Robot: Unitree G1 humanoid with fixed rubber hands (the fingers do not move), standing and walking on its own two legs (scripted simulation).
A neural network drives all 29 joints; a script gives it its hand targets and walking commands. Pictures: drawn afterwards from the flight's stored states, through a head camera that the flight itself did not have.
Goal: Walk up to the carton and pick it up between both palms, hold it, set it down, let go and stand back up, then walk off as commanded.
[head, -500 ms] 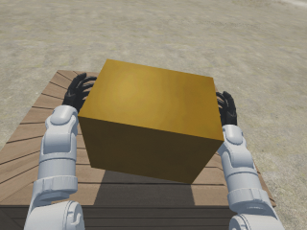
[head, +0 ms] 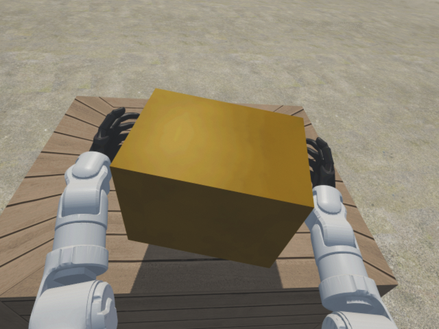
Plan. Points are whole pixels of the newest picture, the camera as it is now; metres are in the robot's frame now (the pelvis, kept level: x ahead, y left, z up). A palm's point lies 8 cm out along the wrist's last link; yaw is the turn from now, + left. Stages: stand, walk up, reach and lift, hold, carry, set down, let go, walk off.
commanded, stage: set down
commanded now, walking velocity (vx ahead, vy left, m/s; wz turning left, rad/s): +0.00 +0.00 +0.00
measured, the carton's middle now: (213, 180) +0.39 -0.02 +0.08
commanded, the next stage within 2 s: none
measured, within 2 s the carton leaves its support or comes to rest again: neither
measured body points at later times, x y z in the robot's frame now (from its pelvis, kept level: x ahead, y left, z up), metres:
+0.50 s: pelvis +0.00 +0.00 +0.00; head +0.00 +0.03 +0.45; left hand +0.44 +0.15 +0.13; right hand +0.35 -0.23 +0.11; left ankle -0.02 +0.11 -0.75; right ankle -0.01 -0.15 -0.75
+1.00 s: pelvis +0.01 +0.01 +0.00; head +0.04 +0.05 +0.45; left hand +0.48 +0.15 +0.11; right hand +0.36 -0.22 +0.07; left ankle -0.02 +0.11 -0.75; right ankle -0.01 -0.14 -0.75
